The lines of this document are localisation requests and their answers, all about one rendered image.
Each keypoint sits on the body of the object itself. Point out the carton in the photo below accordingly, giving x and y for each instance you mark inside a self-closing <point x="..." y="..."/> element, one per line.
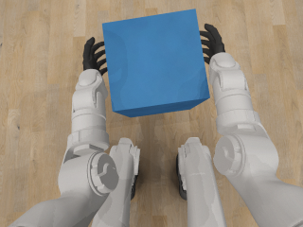
<point x="155" y="63"/>

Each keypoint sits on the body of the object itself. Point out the robot right forearm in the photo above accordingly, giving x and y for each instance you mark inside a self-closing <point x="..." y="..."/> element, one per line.
<point x="235" y="112"/>

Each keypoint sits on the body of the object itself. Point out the robot left shin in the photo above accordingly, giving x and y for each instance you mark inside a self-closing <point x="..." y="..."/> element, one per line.
<point x="125" y="141"/>

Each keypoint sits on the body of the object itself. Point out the robot right hand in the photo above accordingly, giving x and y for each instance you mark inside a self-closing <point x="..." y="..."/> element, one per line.
<point x="214" y="42"/>

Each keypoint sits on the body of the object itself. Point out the robot left hand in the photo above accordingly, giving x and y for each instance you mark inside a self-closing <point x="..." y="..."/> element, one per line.
<point x="90" y="58"/>

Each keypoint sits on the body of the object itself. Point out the robot right upper arm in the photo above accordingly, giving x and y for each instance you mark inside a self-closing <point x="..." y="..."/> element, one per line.
<point x="250" y="162"/>

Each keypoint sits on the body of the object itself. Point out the left robot thigh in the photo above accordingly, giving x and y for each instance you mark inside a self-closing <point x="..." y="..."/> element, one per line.
<point x="115" y="211"/>

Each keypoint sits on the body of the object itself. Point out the robot left forearm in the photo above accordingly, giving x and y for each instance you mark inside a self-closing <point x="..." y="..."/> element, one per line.
<point x="88" y="117"/>

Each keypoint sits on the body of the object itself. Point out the robot left upper arm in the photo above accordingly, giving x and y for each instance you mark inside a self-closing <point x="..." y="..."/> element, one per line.
<point x="85" y="183"/>

